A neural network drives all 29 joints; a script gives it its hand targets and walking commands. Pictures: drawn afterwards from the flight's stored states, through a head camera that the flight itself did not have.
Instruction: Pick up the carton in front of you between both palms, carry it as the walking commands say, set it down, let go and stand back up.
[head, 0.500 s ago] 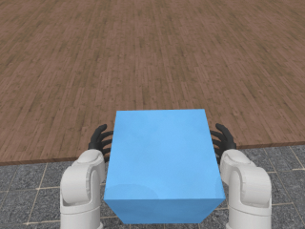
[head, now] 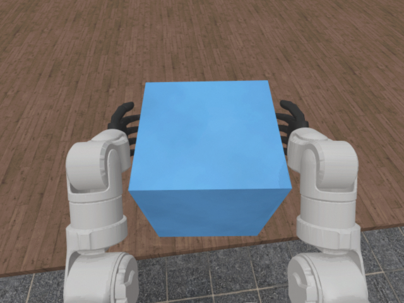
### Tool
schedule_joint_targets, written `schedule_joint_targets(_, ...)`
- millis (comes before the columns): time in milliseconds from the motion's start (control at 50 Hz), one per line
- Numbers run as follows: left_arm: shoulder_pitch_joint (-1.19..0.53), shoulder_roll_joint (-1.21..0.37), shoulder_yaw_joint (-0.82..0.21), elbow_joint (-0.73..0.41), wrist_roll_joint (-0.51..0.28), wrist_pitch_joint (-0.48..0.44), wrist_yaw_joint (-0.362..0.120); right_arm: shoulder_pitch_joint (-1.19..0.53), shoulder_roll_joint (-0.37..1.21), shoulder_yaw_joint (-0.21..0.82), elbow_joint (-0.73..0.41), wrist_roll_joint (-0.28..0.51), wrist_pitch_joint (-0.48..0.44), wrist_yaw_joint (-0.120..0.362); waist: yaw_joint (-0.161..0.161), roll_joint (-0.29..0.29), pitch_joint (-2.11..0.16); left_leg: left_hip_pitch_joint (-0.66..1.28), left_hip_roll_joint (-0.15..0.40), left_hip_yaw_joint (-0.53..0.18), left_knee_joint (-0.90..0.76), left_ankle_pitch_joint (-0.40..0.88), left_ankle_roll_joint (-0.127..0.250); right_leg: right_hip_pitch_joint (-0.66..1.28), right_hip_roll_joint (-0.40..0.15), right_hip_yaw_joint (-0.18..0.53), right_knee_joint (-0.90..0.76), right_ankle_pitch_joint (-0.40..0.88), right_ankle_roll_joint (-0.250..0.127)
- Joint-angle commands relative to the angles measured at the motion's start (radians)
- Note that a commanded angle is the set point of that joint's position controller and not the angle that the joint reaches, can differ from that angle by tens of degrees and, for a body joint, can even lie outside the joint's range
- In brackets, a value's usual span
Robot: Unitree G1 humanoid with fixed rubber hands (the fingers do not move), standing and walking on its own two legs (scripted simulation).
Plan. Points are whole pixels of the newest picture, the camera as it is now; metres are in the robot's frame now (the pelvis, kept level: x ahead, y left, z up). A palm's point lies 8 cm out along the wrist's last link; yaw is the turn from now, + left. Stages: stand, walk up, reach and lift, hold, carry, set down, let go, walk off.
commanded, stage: carry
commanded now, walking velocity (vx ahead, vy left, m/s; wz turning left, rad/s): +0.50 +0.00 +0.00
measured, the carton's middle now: (207, 167) +0.35 -0.01 +0.08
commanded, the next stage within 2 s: none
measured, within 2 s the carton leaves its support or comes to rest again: neither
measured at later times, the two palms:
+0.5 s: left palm (140, 44) +0.69 +0.15 +0.15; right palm (253, 38) +0.72 -0.15 +0.14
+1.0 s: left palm out of the picture +1.07 +0.12 +0.22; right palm out of the picture +1.04 -0.18 +0.24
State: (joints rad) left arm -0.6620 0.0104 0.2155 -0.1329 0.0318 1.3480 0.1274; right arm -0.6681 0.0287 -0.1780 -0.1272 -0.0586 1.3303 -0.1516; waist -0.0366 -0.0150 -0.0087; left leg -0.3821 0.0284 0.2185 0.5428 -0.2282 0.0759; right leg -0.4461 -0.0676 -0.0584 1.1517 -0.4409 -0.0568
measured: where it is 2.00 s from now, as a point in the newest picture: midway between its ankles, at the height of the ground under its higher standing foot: (199, 113)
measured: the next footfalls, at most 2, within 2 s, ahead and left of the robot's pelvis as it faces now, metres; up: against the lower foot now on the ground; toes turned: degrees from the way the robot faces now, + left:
right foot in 0.26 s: +0.31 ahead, -0.10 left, +0.00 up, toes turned -6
left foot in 0.64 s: +0.63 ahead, +0.08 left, +0.05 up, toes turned +3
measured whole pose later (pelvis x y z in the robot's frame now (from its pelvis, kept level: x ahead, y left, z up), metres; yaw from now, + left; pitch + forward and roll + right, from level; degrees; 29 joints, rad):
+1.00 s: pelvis +0.67 +0.02 +0.06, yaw -1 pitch +7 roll -2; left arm -0.83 -0.03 0.32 -0.10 0.10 1.31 0.11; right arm -0.88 0.00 -0.27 -0.06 -0.02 1.31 -0.16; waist -0.11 0.03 0.04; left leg -0.22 -0.03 0.09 0.44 -0.34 0.09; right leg -0.75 -0.01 -0.07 0.81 -0.17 -0.07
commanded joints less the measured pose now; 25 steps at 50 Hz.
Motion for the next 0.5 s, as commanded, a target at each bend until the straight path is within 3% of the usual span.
schedule_joint_targets(0,-0.727,-0.909,-0.611,-0.001,-0.397,-0.012,-0.212,-0.778,0.933,0.645,-0.045,0.501,-0.009,0.257,0.0,0.079,-0.418,0.45,0.276,-0.347,-0.238,0.134,0.125,-0.219,-0.017,0.013,-0.031,0.065,-0.01)
schedule_joint_targets(20,-0.803,-0.902,-0.604,0.044,-0.394,-0.008,-0.204,-0.825,0.921,0.622,0.004,0.494,-0.013,0.258,-0.016,0.105,-0.386,0.462,0.279,-0.338,-0.233,0.171,0.122,-0.233,-0.023,0.008,-0.177,0.073,-0.006)
schedule_joint_targets(40,-0.773,-0.968,-0.588,0.093,-0.392,-0.013,-0.206,-0.896,0.946,0.623,-0.078,0.495,-0.013,0.252,-0.017,0.136,-0.4,0.46,0.255,-0.3,-0.248,0.185,0.12,-0.217,0.001,-0.023,-0.193,0.109,-0.004)
schedule_joint_targets(60,-0.811,-0.929,-0.587,0.109,-0.394,-0.019,-0.2,-0.907,0.96,0.603,0.024,0.507,-0.006,0.25,-0.034,0.155,-0.406,0.529,0.251,-0.281,-0.219,0.245,0.125,-0.269,0.005,-0.033,-0.277,0.122,-0.013)
schedule_joint_targets(80,-0.837,-0.954,-0.567,0.079,-0.377,-0.024,-0.197,-0.941,0.992,0.61,-0.004,0.518,-0.015,0.252,-0.02,0.164,-0.405,0.524,0.229,-0.254,-0.2,0.285,0.119,-0.247,0.01,-0.024,-0.369,0.176,-0.005)
schedule_joint_targets(100,-0.856,-0.956,-0.55,0.081,-0.375,-0.025,-0.195,-0.944,0.987,0.603,0.038,0.514,-0.013,0.246,-0.039,0.159,-0.42,0.535,0.232,-0.248,-0.17,0.358,0.117,-0.217,0.045,-0.048,-0.417,0.199,-0.009)
schedule_joint_targets(120,-0.909,-0.94,-0.552,0.097,-0.356,-0.02,-0.187,-0.939,0.983,0.578,0.072,0.499,-0.02,0.245,-0.032,0.177,-0.413,0.588,0.204,-0.224,-0.126,0.44,0.095,-0.223,0.068,-0.077,-0.515,0.25,-0.011)
schedule_joint_targets(140,-0.862,-0.941,-0.539,0.139,-0.356,-0.016,-0.185,-0.916,0.994,0.553,0.078,0.493,-0.017,0.246,-0.043,0.194,-0.426,0.556,0.206,-0.178,-0.125,0.5,0.084,-0.167,0.065,-0.084,-0.519,0.305,-0.014)
schedule_joint_targets(160,-0.893,-0.976,-0.528,0.14,-0.342,-0.016,-0.186,-0.907,0.976,0.549,0.086,0.459,-0.021,0.246,-0.037,0.188,-0.411,0.517,0.202,-0.169,-0.072,0.541,0.08,-0.101,0.081,-0.098,-0.588,0.345,-0.018)
schedule_joint_targets(180,-0.855,-0.959,-0.502,0.17,-0.355,-0.017,-0.188,-0.919,1.003,0.547,0.109,0.493,-0.011,0.245,0.003,0.14,-0.444,0.488,0.175,-0.131,0.008,0.575,0.061,0.028,0.11,-0.137,-0.681,0.362,-0.02)
schedule_joint_targets(200,-0.907,-0.993,-0.514,0.151,-0.357,-0.022,-0.193,-1.017,1.009,0.555,0.014,0.493,-0.02,0.24,0.032,0.093,-0.482,0.42,0.133,-0.047,0.14,0.668,0.021,0.223,0.141,-0.196,-0.689,0.448,-0.046)
schedule_joint_targets(220,-0.848,-0.939,-0.487,0.176,-0.33,-0.014,-0.199,-0.987,0.989,0.535,0.079,0.479,-0.002,0.242,0.096,0.081,-0.564,0.286,0.106,-0.039,0.31,0.485,-0.024,0.45,0.067,-0.101,-0.687,0.415,-0.057)
schedule_joint_targets(240,-0.827,-0.962,-0.476,0.22,-0.333,-0.013,-0.208,-0.986,0.991,0.56,0.141,0.475,0.001,0.241,0.136,-0.122,-0.612,0.026,0.02,-0.077,0.49,0.021,-0.062,0.673,-0.176,0.224,-0.686,0.501,-0.06)
schedule_joint_targets(260,-0.882,-0.952,-0.488,0.214,-0.361,-0.014,-0.214,-0.961,0.98,0.526,0.123,0.443,0.007,0.237,0.13,-0.27,-0.606,-0.28,-0.096,-0.13,0.69,-0.288,-0.072,0.87,-0.272,0.552,-0.744,0.509,-0.19)
schedule_joint_targets(280,-0.932,-0.981,-0.502,0.172,-0.371,-0.027,-0.217,-0.972,1.013,0.522,0.161,0.43,0.005,0.235,0.122,-0.245,-0.631,-0.411,-0.042,-0.232,0.845,-0.292,-0.046,0.908,-0.325,0.595,-0.734,0.46,-0.25)
schedule_joint_targets(300,-0.928,-0.981,-0.505,0.174,-0.357,-0.024,-0.223,-0.95,1.012,0.512,0.184,0.416,0.005,0.235,0.127,-0.171,-0.567,-0.463,-0.022,-0.229,0.903,-0.263,-0.034,0.844,-0.291,0.51,-0.727,0.553,-0.235)
schedule_joint_targets(320,-0.967,-1.037,-0.509,0.123,-0.382,-0.029,-0.228,-0.958,1.035,0.504,0.175,0.412,-0.003,0.232,0.12,-0.106,-0.534,-0.491,0.01,-0.24,0.89,-0.225,-0.024,0.806,-0.275,0.464,-0.691,0.563,-0.212)
schedule_joint_targets(340,-1.017,-1.065,-0.531,0.02,-0.422,-0.035,-0.231,-0.966,1.023,0.515,0.071,0.398,-0.023,0.218,0.132,-0.058,-0.497,-0.508,0.015,-0.232,0.857,-0.193,-0.023,0.756,-0.234,0.379,-0.728,0.627,-0.194)
schedule_joint_targets(360,-1.045,-1.079,-0.567,-0.061,-0.445,-0.043,-0.234,-0.991,1.038,0.512,0.021,0.39,-0.029,0.205,0.124,-0.029,-0.509,-0.512,0.012,-0.218,0.863,-0.175,-0.022,0.752,-0.232,0.394,-0.733,0.627,-0.191)
schedule_joint_targets(380,-1.12,-1.052,-0.592,-0.184,-0.49,-0.044,-0.232,-0.902,1.058,0.499,0.062,0.379,-0.021,0.196,0.109,-0.033,-0.559,-0.495,0.018,-0.221,0.869,-0.15,-0.02,0.75,-0.226,0.298,-0.716,0.631,-0.163)
schedule_joint_targets(400,-1.079,-1.092,-0.589,-0.049,-0.483,-0.039,-0.228,-0.887,1.019,0.485,0.085,0.34,-0.023,0.184,0.14,-0.108,-0.574,-0.532,0.004,-0.199,0.838,-0.151,-0.024,0.801,-0.189,0.29,-0.704,0.621,-0.158)
schedule_joint_targets(420,-0.969,-1.115,-0.607,-0.03,-0.483,-0.045,-0.241,-0.847,0.997,0.509,0.06,0.324,-0.036,0.178,0.11,-0.082,-0.544,-0.567,0.002,-0.176,0.869,-0.158,-0.027,0.775,-0.185,0.269,-0.696,0.67,-0.162)
schedule_joint_targets(440,-1.007,-1.086,-0.615,-0.069,-0.49,-0.057,-0.238,-0.836,1.0,0.537,0.048,0.341,-0.039,0.183,0.114,-0.113,-0.54,-0.601,0.016,-0.177,0.869,-0.176,-0.021,0.79,-0.213,0.275,-0.695,0.695,-0.185)
schedule_joint_targets(460,-1.06,-1.11,-0.633,-0.108,-0.519,-0.055,-0.242,-0.835,0.956,0.533,0.011,0.292,-0.049,0.171,0.145,-0.107,-0.525,-0.677,0.013,-0.163,0.859,-0.182,-0.018,0.869,-0.192,0.23,-0.672,0.78,-0.159)
schedule_joint_targets(480,-1.01,-1.058,-0.652,-0.098,-0.504,-0.059,-0.244,-0.858,0.935,0.522,-0.011,0.298,-0.045,0.166,0.155,-0.069,-0.491,-0.661,-0.001,-0.126,0.839,-0.201,-0.009,0.777,-0.181,0.24,-0.69,0.796,-0.171)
